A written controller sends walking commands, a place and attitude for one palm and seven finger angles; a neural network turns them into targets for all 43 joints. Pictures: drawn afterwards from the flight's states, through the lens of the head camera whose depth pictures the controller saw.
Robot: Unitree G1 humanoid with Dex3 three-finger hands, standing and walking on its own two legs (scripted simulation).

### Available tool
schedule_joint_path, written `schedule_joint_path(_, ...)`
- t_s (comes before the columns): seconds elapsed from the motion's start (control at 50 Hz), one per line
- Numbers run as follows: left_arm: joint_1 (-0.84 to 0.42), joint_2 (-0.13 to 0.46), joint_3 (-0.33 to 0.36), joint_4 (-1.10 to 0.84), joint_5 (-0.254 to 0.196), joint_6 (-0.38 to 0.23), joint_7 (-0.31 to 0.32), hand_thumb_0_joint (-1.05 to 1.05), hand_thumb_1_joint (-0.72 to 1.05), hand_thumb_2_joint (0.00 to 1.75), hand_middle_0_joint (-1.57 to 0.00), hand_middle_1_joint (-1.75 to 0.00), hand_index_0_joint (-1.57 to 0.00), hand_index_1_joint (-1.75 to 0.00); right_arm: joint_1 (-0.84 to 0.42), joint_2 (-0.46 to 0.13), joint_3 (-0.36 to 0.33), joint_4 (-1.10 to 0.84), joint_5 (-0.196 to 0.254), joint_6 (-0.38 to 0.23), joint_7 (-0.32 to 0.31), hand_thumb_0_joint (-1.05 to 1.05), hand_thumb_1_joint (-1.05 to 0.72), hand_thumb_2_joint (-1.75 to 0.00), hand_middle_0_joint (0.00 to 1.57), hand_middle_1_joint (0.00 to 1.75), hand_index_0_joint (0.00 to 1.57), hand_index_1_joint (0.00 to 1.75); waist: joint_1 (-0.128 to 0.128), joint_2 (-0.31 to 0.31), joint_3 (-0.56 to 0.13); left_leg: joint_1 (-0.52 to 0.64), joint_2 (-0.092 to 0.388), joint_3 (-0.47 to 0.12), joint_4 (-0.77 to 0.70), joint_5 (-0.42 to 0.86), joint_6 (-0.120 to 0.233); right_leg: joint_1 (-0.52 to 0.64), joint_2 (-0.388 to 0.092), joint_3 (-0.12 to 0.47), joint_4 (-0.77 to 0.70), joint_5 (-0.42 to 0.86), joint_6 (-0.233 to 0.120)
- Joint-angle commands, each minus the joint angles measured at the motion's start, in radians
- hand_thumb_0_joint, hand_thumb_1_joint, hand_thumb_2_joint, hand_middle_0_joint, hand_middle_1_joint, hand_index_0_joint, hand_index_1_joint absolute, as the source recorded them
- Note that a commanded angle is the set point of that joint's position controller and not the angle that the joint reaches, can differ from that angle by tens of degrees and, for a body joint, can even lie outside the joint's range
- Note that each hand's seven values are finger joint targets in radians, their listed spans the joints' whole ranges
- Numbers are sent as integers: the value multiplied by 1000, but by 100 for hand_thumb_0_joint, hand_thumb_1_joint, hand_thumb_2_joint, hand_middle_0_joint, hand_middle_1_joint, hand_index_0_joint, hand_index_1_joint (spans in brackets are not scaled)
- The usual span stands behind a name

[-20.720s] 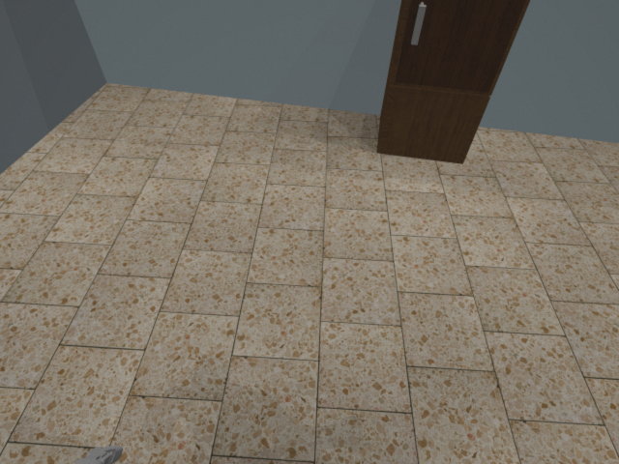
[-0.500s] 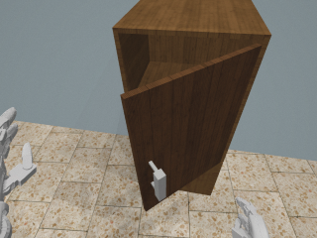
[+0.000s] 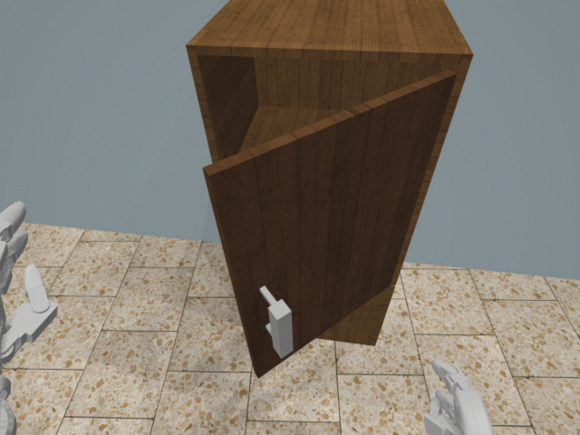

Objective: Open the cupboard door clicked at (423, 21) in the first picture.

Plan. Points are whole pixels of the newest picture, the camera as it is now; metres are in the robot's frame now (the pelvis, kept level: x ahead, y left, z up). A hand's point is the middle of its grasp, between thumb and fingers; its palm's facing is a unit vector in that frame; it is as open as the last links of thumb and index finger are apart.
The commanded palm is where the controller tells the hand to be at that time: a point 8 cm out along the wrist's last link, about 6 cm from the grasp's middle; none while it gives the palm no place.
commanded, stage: step back with the hand held close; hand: left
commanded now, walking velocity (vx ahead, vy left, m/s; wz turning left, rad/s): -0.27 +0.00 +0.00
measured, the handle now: (274, 321) +0.33 +0.07 -0.09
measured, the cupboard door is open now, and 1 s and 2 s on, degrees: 44 44 44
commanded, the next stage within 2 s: stop stepping back and stand still in 1.16 s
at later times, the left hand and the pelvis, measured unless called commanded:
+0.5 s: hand out of the picture +0.13 +0.29 +0.15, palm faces +0.43 -0.75 -0.50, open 7.4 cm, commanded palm +0.06 +0.32 +0.17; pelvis -0.07 +0.02 -0.01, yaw +1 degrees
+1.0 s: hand out of the picture +0.03 +0.30 +0.15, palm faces +0.54 -0.68 -0.50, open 7.4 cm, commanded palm -0.04 +0.32 +0.17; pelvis -0.14 +0.01 -0.02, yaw +7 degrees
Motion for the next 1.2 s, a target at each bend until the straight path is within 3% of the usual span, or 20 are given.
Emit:
schedule_joint_path(0.0, 13, 200, 106, -208, 3, -78, 13, 0, 90, 90, -20, -30, -20, -30, -109, -126, -58, -179, 6, -15, -12, 0, -90, -90, 20, 30, 20, 30, -29, -8, -115, -36, 3, 12, -54, 266, 27, 38, -62, 55, -33, 307, 4)
schedule_joint_path(0.16, 74, 259, 165, -278, -1, -82, 35, 0, 90, 90, -20, -30, -20, -30, -121, -122, -76, -215, 16, 31, -23, 0, -90, -90, 20, 30, 20, 30, -27, -1, -169, -108, 12, 5, -54, 317, 24, 81, -52, 41, 36, 396, 16)
schedule_joint_path(0.4, 35, 238, 158, -299, 34, -124, 53, 0, 90, 90, -20, -30, -20, -30, -85, -145, -75, -234, 22, -6, -20, 0, -90, -90, 20, 30, 20, 30, -36, 23, -40, -500, 46, -60, -156, -311, 82, 130, -8, 67, 93, -33, 36)
schedule_joint_path(0.52, 30, 245, 200, -313, 57, -153, 53, 0, 90, 90, -20, -30, -20, -30, -75, -145, -82, -234, 17, -49, -18, 0, -90, -90, 20, 30, 20, 30, -30, 74, -51, -700, 93, -117, -155, -477, 127, 242, 36, 101, 283, 52, 37)
schedule_joint_path(0.62, -16, 247, 175, -347, 29, -160, 54, 0, 90, 90, -20, -30, -20, -30, -32, -125, -81, -189, 7, -65, -6, 0, -90, -90, 20, 30, 20, 30, -57, -118, -48, -392, -35, -18, 103, -301, 44, -136, -88, 257, 5, -131, -24)
schedule_joint_path(0.66, -37, 257, 168, -352, 21, -160, 61, 0, 90, 90, -20, -30, -20, -30, -37, -127, -80, -171, 7, -64, -6, 0, -90, -90, 20, 30, 20, 30, -65, -93, -42, -271, -41, -20, 107, -236, 33, -260, -91, 232, -46, -197, -26)
schedule_joint_path(0.72, -30, 248, 175, -345, 25, -166, 64, 0, 90, 90, -20, -30, -20, -30, -49, -139, -78, -183, 13, -63, -14, 0, -90, -90, 20, 30, 20, 30, -60, 27, -45, -450, 52, -125, -100, -396, 71, -100, 0, 120, 119, -195, 26)
schedule_joint_path(0.76, -6, 266, 223, -344, 41, -174, 64, 0, 90, 90, -20, -30, -20, -30, -87, -145, -85, -195, 17, -69, -20, 0, -90, -90, 20, 30, 20, 30, -31, 173, -98, -658, 176, -240, -250, -479, 129, 158, 80, 45, 419, 15, 47)
schedule_joint_path(0.8, 27, 261, 237, -353, 32, -171, 50, 0, 90, 90, -20, -30, -20, -30, -94, -127, -94, -207, 13, -79, -11, 0, -90, -90, 20, 30, 20, 30, -21, 105, -147, -609, 211, -207, -182, -324, 150, 162, 84, 70, 494, -2, 41)
schedule_joint_path(0.84, 83, 241, 247, -298, 34, -177, 34, 0, 90, 90, -20, -30, -20, -30, -101, -139, -104, -204, 9, -93, 3, 0, -90, -90, 20, 30, 20, 30, -21, 131, -68, -699, 245, -180, -182, -467, 165, 151, 92, 100, 482, -153, 30)
schedule_joint_path(0.88, 89, 240, 225, -320, 20, -187, 28, 0, 90, 90, -20, -30, -20, -30, -95, -121, -96, -198, 3, -102, 12, 0, -90, -90, 20, 30, 20, 30, -29, 65, -24, -516, 158, -85, -46, -265, 108, -29, 40, 175, 259, -12, -14)
schedule_joint_path(0.92, 62, 291, 218, -315, 8, -197, 37, 0, 90, 90, -20, -30, -20, -30, -67, -94, -89, -164, 1, -91, 22, 0, -90, -90, 20, 30, 20, 30, -57, -173, -96, -206, 1, 57, 239, -102, -1, -322, -177, 460, -50, 134, -86)
schedule_joint_path(0.94, 22, 273, 161, -329, 12, -182, 42, 0, 90, 90, -20, -30, -20, -30, -58, -85, -96, -152, 13, -84, 27, 0, -90, -90, 20, 30, 20, 30, -52, -266, -145, -165, -45, 53, 369, -89, -20, -306, -236, 504, -87, 276, -101)
schedule_joint_path(1.0, -37, 308, 175, -361, 30, -157, 54, 0, 90, 90, -20, -30, -20, -30, -91, -67, -85, -149, 5, -61, 15, 0, -90, -90, 20, 30, 20, 30, -52, -289, -157, -205, -35, 0, 359, -140, -18, -193, -246, 419, 5, 594, -127)
schedule_joint_path(1.04, -65, 293, 159, -382, 22, -155, 48, 0, 90, 90, -20, -30, -20, -30, -108, -82, -67, -135, 10, -48, -5, 0, -90, -90, 20, 30, 20, 30, -67, -90, -129, -84, -51, 41, 47, 88, -21, -200, -112, 266, 110, 612, -45)
schedule_joint_path(1.06, -87, 309, 168, -417, 23, -159, 48, 0, 90, 90, -20, -30, -20, -30, -130, -111, -78, -137, 12, -49, -17, 0, -90, -90, 20, 30, 20, 30, -51, 88, -136, -31, 62, -40, -57, 417, 4, -219, -20, 185, 182, 417, 14)
schedule_joint_path(1.08, -55, 303, 180, -422, 27, -160, 46, 0, 90, 90, -20, -30, -20, -30, -109, -115, -86, -145, 11, -55, -14, 0, -90, -90, 20, 30, 20, 30, -26, 202, -221, -27, 208, -113, -106, 662, 54, -153, 44, 116, 343, 1, 38)
schedule_joint_path(1.1, -26, 286, 174, -387, 19, -167, 35, 0, 90, 90, -20, -30, -20, -30, -74, -109, -102, -149, 19, -71, 2, 0, -90, -90, 20, 30, 20, 30, -21, 158, -255, -12, 267, -101, -139, 615, 91, -147, 70, 121, 479, -262, 28)
schedule_joint_path(1.12, 29, 276, 189, -336, 3, -160, 33, 0, 90, 90, -20, -30, -20, -30, -88, -114, -108, -165, 4, -82, 4, 0, -90, -90, 20, 30, 20, 30, -19, 188, -241, -116, 330, -177, -157, 493, 135, -155, 79, 102, 642, -352, 32)
schedule_joint_path(1.18, 54, 238, 157, -389, -10, -145, 33, 0, 90, 90, -20, -30, -20, -30, -65, -104, -103, -139, -3, -96, 23, 0, -90, -90, 20, 30, 20, 30, -27, 83, -209, -16, 329, -114, -97, 637, 164, -254, 42, 94, 665, -318, 34)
